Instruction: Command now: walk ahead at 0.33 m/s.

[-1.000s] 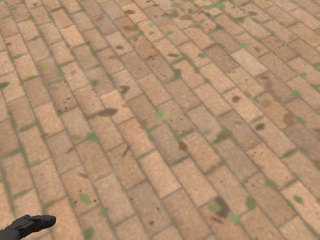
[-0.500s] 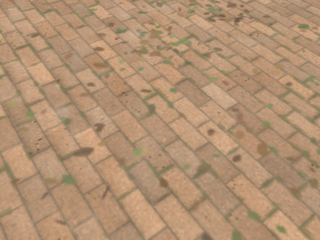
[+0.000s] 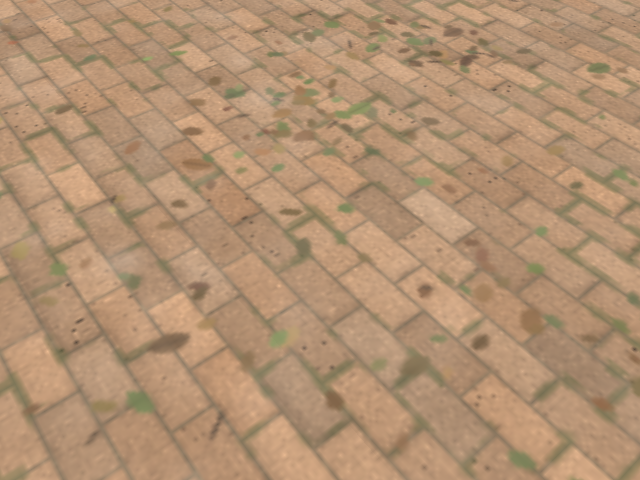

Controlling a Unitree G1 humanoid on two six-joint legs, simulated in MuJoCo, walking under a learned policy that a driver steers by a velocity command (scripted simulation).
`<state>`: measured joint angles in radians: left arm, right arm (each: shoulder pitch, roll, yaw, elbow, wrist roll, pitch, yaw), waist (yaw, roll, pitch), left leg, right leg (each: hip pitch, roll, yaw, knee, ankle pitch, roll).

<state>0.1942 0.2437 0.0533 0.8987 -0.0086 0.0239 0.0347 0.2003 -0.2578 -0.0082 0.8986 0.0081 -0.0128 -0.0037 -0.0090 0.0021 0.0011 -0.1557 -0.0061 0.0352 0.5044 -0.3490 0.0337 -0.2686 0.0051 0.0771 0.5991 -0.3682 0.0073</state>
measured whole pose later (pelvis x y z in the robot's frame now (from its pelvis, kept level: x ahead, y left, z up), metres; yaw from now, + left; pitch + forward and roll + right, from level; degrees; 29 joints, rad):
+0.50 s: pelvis +0.23 -0.10 +0.00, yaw +1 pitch +2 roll +0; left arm 0.47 0.19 0.01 1.00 0.00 -0.11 -0.03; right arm 0.15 -0.27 -0.02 0.76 0.02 -0.09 0.02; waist 0.06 0.05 -0.04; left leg -0.77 0.13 -0.02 1.12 -0.07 0.05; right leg -0.03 0.04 -0.07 0.32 -0.32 -0.05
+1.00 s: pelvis +0.56 -0.08 +0.00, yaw +0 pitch +1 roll +2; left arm 0.14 0.28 0.03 0.84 0.00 -0.04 0.04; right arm 0.21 -0.25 -0.03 0.91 -0.03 -0.09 0.04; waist -0.04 -0.03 0.09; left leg -0.31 -0.08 0.07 0.36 -0.06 0.08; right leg -0.57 -0.09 0.08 0.94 -0.34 0.04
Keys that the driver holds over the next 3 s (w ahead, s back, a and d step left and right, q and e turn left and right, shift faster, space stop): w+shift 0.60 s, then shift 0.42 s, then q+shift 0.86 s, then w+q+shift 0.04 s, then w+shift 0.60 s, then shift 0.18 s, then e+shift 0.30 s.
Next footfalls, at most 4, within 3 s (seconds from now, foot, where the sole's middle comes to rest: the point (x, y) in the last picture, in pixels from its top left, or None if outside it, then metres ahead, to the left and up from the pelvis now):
0.26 right None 0.17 -0.19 -0.77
0.74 left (329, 413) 0.68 0.01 -0.77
1.16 right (432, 391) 0.73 -0.22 -0.77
1.58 left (320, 430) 0.64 0.03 -0.77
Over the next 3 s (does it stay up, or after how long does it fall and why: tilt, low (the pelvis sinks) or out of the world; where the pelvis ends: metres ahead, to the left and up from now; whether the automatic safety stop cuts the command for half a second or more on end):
stays up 0.94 0.42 -0.02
